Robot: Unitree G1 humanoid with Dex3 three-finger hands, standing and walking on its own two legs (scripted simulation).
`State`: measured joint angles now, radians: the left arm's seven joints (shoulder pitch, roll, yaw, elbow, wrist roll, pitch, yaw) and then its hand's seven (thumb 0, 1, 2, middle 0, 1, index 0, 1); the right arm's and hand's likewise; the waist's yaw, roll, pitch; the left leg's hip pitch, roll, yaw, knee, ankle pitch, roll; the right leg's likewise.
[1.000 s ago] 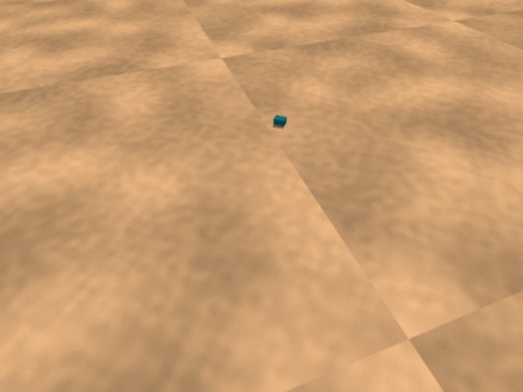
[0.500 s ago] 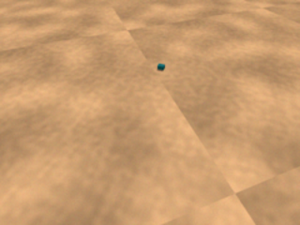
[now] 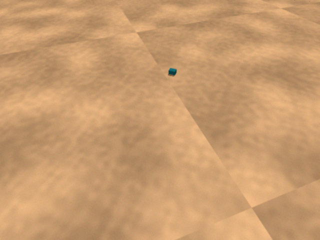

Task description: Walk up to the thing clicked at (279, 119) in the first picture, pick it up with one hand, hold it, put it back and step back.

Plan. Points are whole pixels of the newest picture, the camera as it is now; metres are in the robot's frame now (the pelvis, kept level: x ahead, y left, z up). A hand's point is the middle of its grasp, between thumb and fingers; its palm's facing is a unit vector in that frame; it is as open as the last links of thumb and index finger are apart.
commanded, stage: stand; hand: left
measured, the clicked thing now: (172, 71) +1.94 -0.09 -0.76
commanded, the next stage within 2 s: walk up in 0.12 s
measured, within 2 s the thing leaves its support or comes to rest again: neither
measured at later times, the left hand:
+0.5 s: hand (93, 230) +0.20 +0.22 -0.14, palm faces -0.08 -0.89 -0.46, open 7.4 cm
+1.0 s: hand (119, 164) +0.42 +0.18 -0.17, palm faces -0.23 -0.91 -0.35, open 7.4 cm
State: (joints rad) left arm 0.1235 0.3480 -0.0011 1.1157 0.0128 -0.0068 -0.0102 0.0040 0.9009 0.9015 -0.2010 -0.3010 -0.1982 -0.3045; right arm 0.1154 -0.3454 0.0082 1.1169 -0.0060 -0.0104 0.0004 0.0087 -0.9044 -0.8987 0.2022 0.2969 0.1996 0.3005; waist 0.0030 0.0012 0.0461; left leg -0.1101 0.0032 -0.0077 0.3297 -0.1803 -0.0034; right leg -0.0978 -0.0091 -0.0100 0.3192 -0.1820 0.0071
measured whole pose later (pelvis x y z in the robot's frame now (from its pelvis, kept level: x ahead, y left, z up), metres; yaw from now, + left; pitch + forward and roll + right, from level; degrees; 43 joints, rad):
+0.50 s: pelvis +0.08 -0.08 -0.03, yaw -6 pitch -3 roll +0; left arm 0.23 0.46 0.10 0.96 0.04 -0.06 -0.09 0.00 0.90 0.90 -0.20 -0.30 -0.20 -0.30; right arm 0.26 -0.48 -0.10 1.03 -0.05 -0.02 0.05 0.01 -0.90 -0.90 0.20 0.30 0.20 0.30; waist 0.00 0.06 0.00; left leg -0.20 0.11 0.00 0.87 -0.51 0.03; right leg -0.37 -0.05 -0.06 0.67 -0.25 0.00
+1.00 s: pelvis +0.33 -0.09 -0.02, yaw -11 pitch -2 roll +1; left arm 0.30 0.46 0.03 0.96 0.00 -0.06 -0.06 0.01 0.90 0.90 -0.20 -0.30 -0.20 -0.30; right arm 0.21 -0.39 -0.08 0.89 -0.01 -0.09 0.07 0.01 -0.90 -0.90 0.20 0.30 0.20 0.30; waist -0.01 -0.07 0.04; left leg -0.30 0.07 0.13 0.56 -0.23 0.01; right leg -0.36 -0.01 0.05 1.10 -0.38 -0.04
